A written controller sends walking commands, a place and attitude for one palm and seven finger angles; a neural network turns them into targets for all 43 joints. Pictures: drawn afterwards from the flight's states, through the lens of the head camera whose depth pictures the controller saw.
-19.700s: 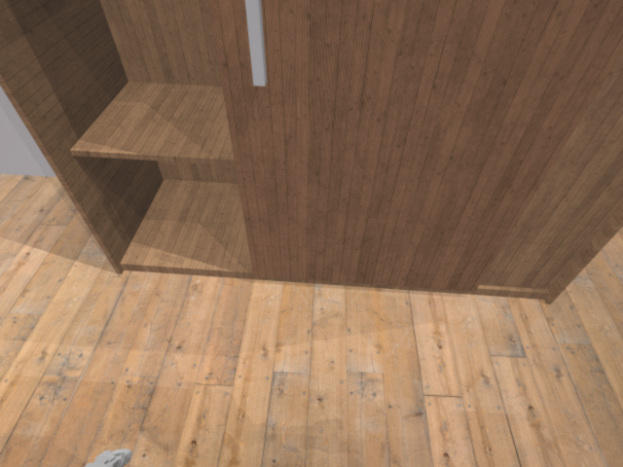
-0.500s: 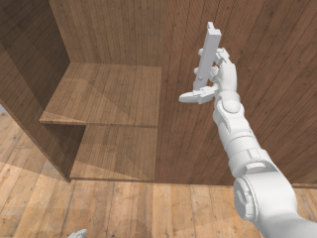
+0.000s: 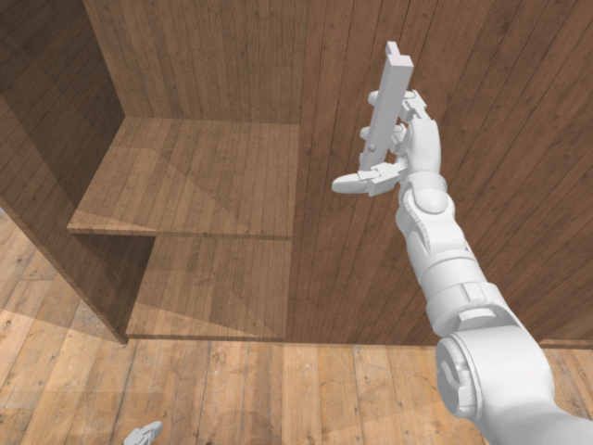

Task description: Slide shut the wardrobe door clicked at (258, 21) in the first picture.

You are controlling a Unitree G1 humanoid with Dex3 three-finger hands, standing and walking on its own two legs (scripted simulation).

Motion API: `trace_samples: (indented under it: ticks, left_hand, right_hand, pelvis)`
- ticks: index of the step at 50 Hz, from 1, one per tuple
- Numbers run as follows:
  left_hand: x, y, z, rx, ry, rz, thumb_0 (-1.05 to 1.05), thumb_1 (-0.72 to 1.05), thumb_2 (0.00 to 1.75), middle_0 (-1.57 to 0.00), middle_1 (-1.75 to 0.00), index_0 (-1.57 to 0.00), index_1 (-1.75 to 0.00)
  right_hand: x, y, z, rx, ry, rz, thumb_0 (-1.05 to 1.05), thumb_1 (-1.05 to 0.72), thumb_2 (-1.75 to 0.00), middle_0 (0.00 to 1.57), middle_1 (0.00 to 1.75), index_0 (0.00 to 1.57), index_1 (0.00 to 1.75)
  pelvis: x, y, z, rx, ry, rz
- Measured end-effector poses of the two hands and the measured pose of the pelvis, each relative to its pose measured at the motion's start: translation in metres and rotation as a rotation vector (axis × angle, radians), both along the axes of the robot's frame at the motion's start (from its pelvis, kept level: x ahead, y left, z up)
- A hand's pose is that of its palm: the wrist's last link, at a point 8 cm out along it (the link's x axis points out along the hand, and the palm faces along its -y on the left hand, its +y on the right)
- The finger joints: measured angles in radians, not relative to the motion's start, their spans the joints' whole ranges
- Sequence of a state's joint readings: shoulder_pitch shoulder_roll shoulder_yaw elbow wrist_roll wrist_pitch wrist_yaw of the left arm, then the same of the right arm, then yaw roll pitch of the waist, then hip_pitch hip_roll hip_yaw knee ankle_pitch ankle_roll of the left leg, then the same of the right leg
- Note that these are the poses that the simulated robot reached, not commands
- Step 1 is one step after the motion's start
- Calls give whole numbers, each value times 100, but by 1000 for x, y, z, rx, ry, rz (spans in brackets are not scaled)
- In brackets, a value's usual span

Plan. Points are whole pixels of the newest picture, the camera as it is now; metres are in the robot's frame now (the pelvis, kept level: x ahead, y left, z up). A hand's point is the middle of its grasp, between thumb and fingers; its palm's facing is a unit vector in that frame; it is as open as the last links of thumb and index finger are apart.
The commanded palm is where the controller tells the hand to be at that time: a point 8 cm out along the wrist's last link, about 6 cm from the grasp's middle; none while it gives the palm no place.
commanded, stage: grip the handle and tug to test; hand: right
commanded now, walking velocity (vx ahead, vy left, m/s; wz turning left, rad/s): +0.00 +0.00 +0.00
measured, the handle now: (377, 122) +0.50 -0.06 +0.19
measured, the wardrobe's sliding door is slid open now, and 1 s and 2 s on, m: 0.53 0.53 0.53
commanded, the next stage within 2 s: move the hooked fingers beside the handle in 1.32 s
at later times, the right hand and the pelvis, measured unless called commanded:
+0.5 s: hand (361, 148) +0.45 -0.03 +0.17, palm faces -0.07 +1.00 +0.00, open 7.1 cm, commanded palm +0.44 -0.07 +0.17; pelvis +0.00 +0.01 +0.00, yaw +0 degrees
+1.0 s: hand (361, 147) +0.46 -0.03 +0.17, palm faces -0.04 +1.00 +0.00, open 5.4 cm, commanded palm +0.43 -0.07 +0.17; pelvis +0.01 +0.01 +0.00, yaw +1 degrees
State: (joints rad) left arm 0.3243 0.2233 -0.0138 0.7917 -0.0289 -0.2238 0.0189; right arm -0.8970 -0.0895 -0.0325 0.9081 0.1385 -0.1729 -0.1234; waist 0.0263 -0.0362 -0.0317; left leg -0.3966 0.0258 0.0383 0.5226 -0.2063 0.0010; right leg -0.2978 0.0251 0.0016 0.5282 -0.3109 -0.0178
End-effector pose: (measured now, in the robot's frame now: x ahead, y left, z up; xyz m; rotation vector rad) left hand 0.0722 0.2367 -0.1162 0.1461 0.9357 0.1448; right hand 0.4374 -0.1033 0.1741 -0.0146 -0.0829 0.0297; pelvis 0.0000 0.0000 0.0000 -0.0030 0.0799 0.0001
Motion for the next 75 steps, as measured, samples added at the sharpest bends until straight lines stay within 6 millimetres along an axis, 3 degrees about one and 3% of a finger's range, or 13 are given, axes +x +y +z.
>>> trace_samples:
  ticks: [9,20,24,31,55,75]
  left_hand:
    - [3,3,0,1,-3,-6,1,90,90,-20,-30,-20,-30]
    - [3,7,2,2,-14,8,1,90,90,-20,-30,-20,-30]
    - [2,7,2,-1,-17,16,1,90,90,-20,-30,-20,-30]
    - [3,6,1,-12,-12,22,1,90,90,-20,-30,-20,-30]
    - [27,6,5,-22,-36,20,1,90,90,-20,-30,-20,-30]
    - [82,1,16,-34,-92,18,1,90,90,-20,-30,-20,-30]
  right_hand:
    - [1,0,0,-3,4,-3,-1,25,-41,33,133,33,125]
    - [0,1,1,-3,6,5,0,-23,-61,32,133,38,131]
    - [0,14,-1,7,7,46,0,-41,-69,35,134,39,133]
    - [0,14,-1,13,-2,18,1,-70,-82,41,138,42,138]
    - [0,14,-1,13,1,15,1,-70,-82,45,140,44,140]
    - [1,13,-1,18,17,45,2,-70,-79,45,140,43,140]
  pelvis:
    - [0,3,0,0,2,-3]
    - [0,5,1,0,-1,2]
    - [1,5,1,-1,-2,7]
    - [2,6,1,-3,-1,14]
    - [15,7,3,1,-2,20]
    - [41,5,5,13,-8,32]
